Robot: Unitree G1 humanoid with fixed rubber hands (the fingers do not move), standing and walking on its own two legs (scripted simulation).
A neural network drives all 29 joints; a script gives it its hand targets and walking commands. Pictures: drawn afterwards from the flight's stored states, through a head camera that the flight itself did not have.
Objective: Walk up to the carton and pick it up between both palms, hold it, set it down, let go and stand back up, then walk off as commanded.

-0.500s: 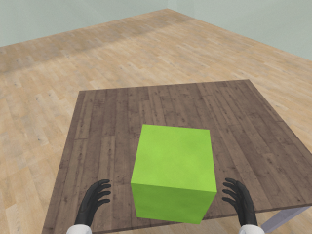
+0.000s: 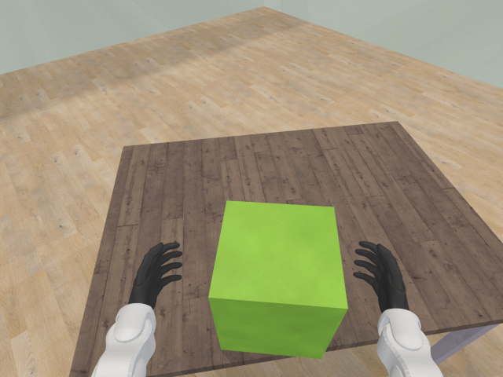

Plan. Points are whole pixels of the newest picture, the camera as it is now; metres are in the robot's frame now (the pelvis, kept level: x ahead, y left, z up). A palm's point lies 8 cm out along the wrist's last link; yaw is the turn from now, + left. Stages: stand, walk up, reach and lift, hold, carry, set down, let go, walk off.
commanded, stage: reach and lift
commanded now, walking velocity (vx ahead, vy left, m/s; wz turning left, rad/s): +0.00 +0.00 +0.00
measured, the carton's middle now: (275, 281) +0.34 -0.04 -0.10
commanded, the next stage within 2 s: none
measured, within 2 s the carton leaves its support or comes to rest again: neither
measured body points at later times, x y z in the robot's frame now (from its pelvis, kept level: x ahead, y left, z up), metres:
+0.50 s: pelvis +0.00 -0.01 +0.00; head +0.01 +0.00 +0.45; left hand +0.37 +0.16 +0.06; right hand +0.33 -0.22 +0.06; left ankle +0.00 +0.13 -0.75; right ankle -0.01 -0.15 -0.75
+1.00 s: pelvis -0.02 +0.00 -0.02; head +0.03 +0.01 +0.43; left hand +0.35 +0.16 -0.03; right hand +0.32 -0.19 -0.03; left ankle +0.00 +0.13 -0.75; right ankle -0.01 -0.15 -0.75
